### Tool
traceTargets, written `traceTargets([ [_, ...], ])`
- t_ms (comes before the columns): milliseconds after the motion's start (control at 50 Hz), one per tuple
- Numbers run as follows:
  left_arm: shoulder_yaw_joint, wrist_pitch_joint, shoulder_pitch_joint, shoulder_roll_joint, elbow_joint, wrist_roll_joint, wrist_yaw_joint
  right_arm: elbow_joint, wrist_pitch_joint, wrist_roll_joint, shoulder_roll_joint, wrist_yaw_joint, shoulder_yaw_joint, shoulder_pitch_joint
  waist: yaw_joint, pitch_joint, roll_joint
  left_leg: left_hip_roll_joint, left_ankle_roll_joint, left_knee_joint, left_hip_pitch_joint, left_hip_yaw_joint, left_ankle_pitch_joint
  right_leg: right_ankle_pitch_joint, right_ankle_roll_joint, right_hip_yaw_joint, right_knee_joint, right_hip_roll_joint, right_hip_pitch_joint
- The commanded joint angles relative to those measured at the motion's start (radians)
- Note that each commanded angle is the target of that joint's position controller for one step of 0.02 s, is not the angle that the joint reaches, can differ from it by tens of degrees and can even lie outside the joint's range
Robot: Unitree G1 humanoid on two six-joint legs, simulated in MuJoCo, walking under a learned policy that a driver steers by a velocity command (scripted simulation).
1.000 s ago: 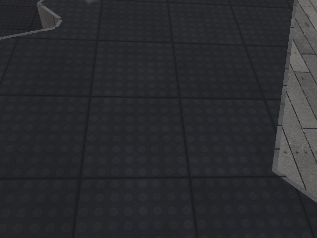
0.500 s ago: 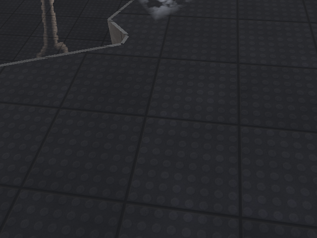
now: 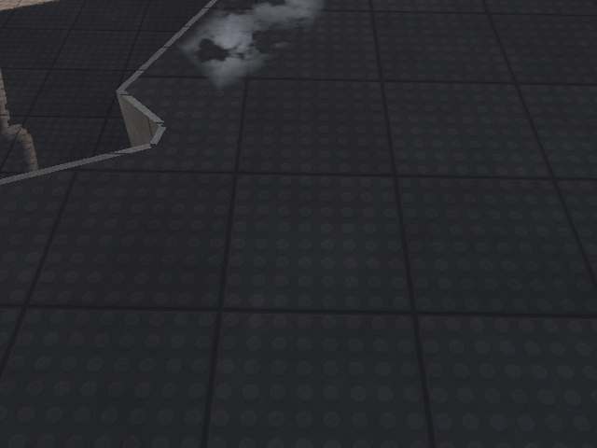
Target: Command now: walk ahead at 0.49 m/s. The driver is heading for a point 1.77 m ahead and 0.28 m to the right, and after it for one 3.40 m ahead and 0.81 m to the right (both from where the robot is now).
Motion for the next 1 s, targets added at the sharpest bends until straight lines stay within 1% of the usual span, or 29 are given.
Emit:
traceTargets([
  [20,-0.004,-0.017,-0.106,0.034,-0.078,-0.005,-0.014,-0.043,-0.012,0.01,-0.173,-0.011,-0.038,-0.007,0.001,0.067,0.079,0.263,0.142,-0.105,-0.098,-0.114,0.158,0.117,0.001,-0.031,-0.128,0.033,0.072],
  [80,-0.004,-0.022,-0.17,0.048,-0.114,-0.01,-0.031,-0.012,0.005,0.015,-0.176,-0.014,-0.04,0.039,-0.01,0.077,0.084,0.311,0.131,-0.049,0.034,-0.125,0.201,0.051,-0.026,-0.021,-0.2,0.048,0.032],
  [120,0.0,-0.026,-0.164,0.067,-0.124,-0.011,-0.04,0.0,0.018,0.017,-0.186,-0.019,-0.045,0.043,0.008,0.061,0.1,0.337,0.115,0.005,0.107,-0.133,0.29,-0.033,-0.051,-0.027,-0.231,0.062,0.053],
  [160,0.02,-0.028,-0.057,0.107,-0.101,-0.011,-0.038,0.0,0.03,0.014,-0.202,-0.023,-0.048,0.02,0.075,-0.014,0.135,0.32,0.089,0.144,0.135,-0.112,0.585,-0.105,-0.086,-0.076,-0.248,0.117,0.223],
  [180,0.045,-0.028,0.1,0.151,-0.054,-0.009,-0.03,-0.003,0.037,0.01,-0.185,-0.026,-0.039,0.013,0.15,-0.114,0.127,0.27,0.061,0.33,0.086,-0.072,0.681,-0.086,-0.117,-0.096,-0.254,0.138,0.44],
  [200,0.066,-0.025,0.286,0.223,-0.017,0.003,-0.019,-0.028,0.037,-0.009,-0.146,-0.03,-0.019,0.028,0.21,-0.271,0.037,0.214,0.026,0.637,-0.124,-0.034,0.434,-0.048,-0.182,0.091,-0.204,-0.03,0.764],
  [220,0.081,-0.019,0.342,0.294,0.005,0.003,-0.022,-0.038,0.013,-0.005,-0.007,-0.015,0.02,0.166,0.131,-0.403,-0.236,0.013,-0.048,0.995,-0.551,-0.056,-0.281,-0.281,-0.358,0.601,-0.311,-0.258,1.113],
  [240,0.054,-0.018,0.34,0.189,0.001,-0.012,-0.022,-0.026,-0.011,0.02,-0.113,-0.012,-0.001,0.098,0.184,-0.394,-0.154,0.04,-0.038,1.113,-0.675,-0.194,-0.391,-0.422,-0.34,0.701,-0.417,-0.249,1.112],
  [260,0.042,-0.02,0.264,0.152,-0.012,-0.01,-0.017,-0.059,-0.025,0.044,-0.165,-0.008,-0.016,-0.007,0.178,-0.23,-0.111,0.094,-0.025,1.126,-0.748,-0.174,-0.315,-0.39,-0.289,0.54,-0.437,-0.216,0.985],
  [280,0.035,-0.02,0.194,0.13,-0.027,-0.003,-0.015,-0.074,-0.03,0.04,-0.16,-0.014,-0.013,-0.065,0.149,-0.149,-0.025,0.149,-0.022,1.078,-0.72,-0.142,-0.219,-0.292,-0.262,0.424,-0.455,-0.179,0.838],
  [300,0.028,-0.021,0.144,0.103,-0.033,0.006,-0.016,-0.078,-0.027,0.021,-0.153,-0.018,-0.018,-0.096,0.12,-0.084,0.004,0.181,-0.027,1.012,-0.68,-0.13,-0.162,-0.187,-0.251,0.342,-0.482,-0.146,0.707],
  [320,0.019,-0.026,0.121,0.079,-0.036,0.019,-0.017,-0.074,-0.016,0.012,-0.142,-0.019,-0.021,-0.077,0.084,-0.068,-0.007,0.207,-0.026,0.979,-0.614,-0.138,-0.12,-0.131,-0.24,0.284,-0.514,-0.116,0.627],
  [340,0.022,-0.029,0.115,0.086,-0.033,0.02,-0.018,-0.069,-0.005,0.012,-0.119,-0.018,-0.018,-0.051,0.064,-0.067,-0.035,0.214,-0.034,0.953,-0.571,-0.137,-0.108,-0.099,-0.253,0.261,-0.541,-0.114,0.58],
  [400,0.029,-0.04,0.132,0.108,-0.01,0.006,-0.013,-0.082,0.017,0.004,-0.089,-0.022,-0.011,-0.086,0.05,-0.022,-0.014,0.231,-0.064,0.838,-0.591,-0.118,-0.048,-0.022,-0.264,0.163,-0.601,-0.096,0.517],
  [440,0.034,-0.036,0.156,0.126,0.002,0.004,-0.003,-0.103,0.018,-0.002,-0.084,-0.02,-0.008,-0.153,0.065,0.0,0.0,0.233,-0.078,0.72,-0.634,-0.111,0.07,0.021,-0.253,0.112,-0.617,-0.081,0.531],
  [520,0.035,-0.026,0.212,0.142,0.026,-0.006,0.007,-0.133,0.005,0.003,-0.056,-0.006,0.005,-0.29,0.115,0.028,-0.001,0.19,-0.076,0.462,-0.58,-0.065,0.279,0.004,-0.208,0.018,-0.627,-0.034,0.542],
  [620,0.04,0.0,0.297,0.158,0.073,-0.016,0.012,-0.184,-0.007,0.014,-0.072,0.02,0.007,-0.417,0.15,0.061,-0.009,0.16,-0.046,0.331,-0.617,-0.064,0.239,0.016,-0.198,0.038,-0.563,-0.103,0.706],
  [680,0.049,0.016,0.279,0.177,0.078,-0.018,0.02,-0.18,-0.013,0.012,-0.108,0.031,-0.006,-0.365,0.097,0.021,-0.037,0.126,-0.005,0.296,-0.521,-0.045,0.126,0.212,-0.169,0.041,-0.463,-0.128,0.78],
  [700,0.049,0.022,0.255,0.18,0.074,-0.018,0.022,-0.153,-0.014,0.01,-0.133,0.028,-0.02,-0.271,0.038,-0.036,-0.04,0.094,0.018,0.271,-0.382,-0.013,0.124,0.37,-0.151,0.013,-0.353,-0.102,0.769],
  [720,0.038,0.026,0.254,0.154,0.067,-0.012,0.024,-0.103,-0.012,0.006,-0.182,0.019,-0.046,-0.111,-0.031,-0.144,-0.019,0.095,0.051,0.281,-0.142,-0.014,0.15,0.398,-0.121,-0.027,-0.161,-0.048,0.69],
  [740,0.014,0.023,0.273,0.098,0.04,0.017,0.026,-0.073,-0.006,-0.003,-0.258,0.007,-0.066,0.065,-0.079,-0.299,0.121,0.297,0.116,0.316,0.162,-0.248,0.177,0.076,-0.084,-0.074,0.17,0.021,0.473],
  [760,-0.015,-0.002,0.397,-0.011,0.036,0.002,0.014,-0.056,-0.002,-0.004,-0.3,0.015,-0.071,0.075,0.002,-0.397,0.378,0.473,0.271,0.174,0.435,-0.726,-0.061,-0.597,-0.036,-0.018,0.46,0.203,0.092],
  [780,0.01,-0.022,0.314,0.11,0.044,-0.022,0.007,-0.069,-0.003,0.008,-0.196,0.016,-0.044,0.053,-0.044,-0.33,0.243,0.445,0.233,0.112,0.394,-0.732,-0.191,-0.621,-0.049,0.088,0.555,0.144,-0.023],
  [800,0.022,-0.035,0.222,0.146,0.013,-0.042,0.002,-0.079,-0.005,0.007,-0.164,0.013,-0.033,-0.019,-0.034,-0.191,0.193,0.414,0.194,0.091,0.267,-0.585,-0.15,-0.526,-0.063,0.064,0.551,0.096,-0.074],
  [820,0.019,-0.038,0.178,0.133,0.006,-0.036,0.008,-0.09,-0.006,0.0,-0.151,0.013,-0.028,-0.084,-0.004,-0.12,0.108,0.378,0.176,0.067,0.132,-0.485,-0.04,-0.435,-0.059,0.038,0.508,0.047,-0.04],
  [840,0.024,-0.034,0.16,0.125,0.003,-0.019,0.011,-0.094,-0.008,-0.007,-0.126,0.015,-0.022,-0.127,0.022,-0.066,0.091,0.344,0.171,0.039,0.025,-0.408,0.057,-0.379,-0.05,0.032,0.45,0.019,-0.006],
  [860,0.025,-0.024,0.182,0.111,0.008,-0.015,0.01,-0.094,-0.012,-0.017,-0.11,0.016,-0.016,-0.147,0.054,-0.062,0.116,0.323,0.165,0.012,-0.039,-0.359,0.112,-0.341,-0.045,0.041,0.422,-0.004,0.055],
  [900,0.02,-0.003,0.205,0.073,0.015,-0.012,0.013,-0.081,-0.022,-0.009,-0.111,0.018,-0.018,-0.147,0.077,-0.052,0.12,0.307,0.178,-0.036,-0.1,-0.295,0.172,-0.316,-0.028,0.03,0.367,-0.015,0.094],
  [1000,0.013,0.006,0.061,0.05,-0.037,0.003,0.013,-0.04,-0.018,-0.003,-0.152,-0.003,-0.028,-0.095,0.052,0.011,0.094,0.273,0.166,-0.089,-0.111,-0.167,0.242,-0.079,0.013,0.009,0.1,-0.015,0.018],
])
